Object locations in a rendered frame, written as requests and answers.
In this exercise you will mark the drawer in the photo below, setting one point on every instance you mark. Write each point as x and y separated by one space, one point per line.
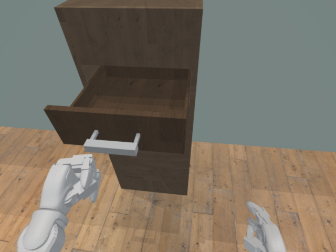
121 101

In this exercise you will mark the left robot hand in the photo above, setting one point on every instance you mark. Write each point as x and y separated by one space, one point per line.
78 172

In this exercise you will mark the cabinet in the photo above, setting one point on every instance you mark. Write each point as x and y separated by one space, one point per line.
139 33

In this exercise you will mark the robot left forearm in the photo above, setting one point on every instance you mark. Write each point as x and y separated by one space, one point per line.
45 232

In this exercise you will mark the handle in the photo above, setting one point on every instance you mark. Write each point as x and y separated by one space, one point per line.
111 147

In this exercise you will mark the right robot hand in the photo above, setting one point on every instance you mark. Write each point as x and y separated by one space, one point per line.
269 238

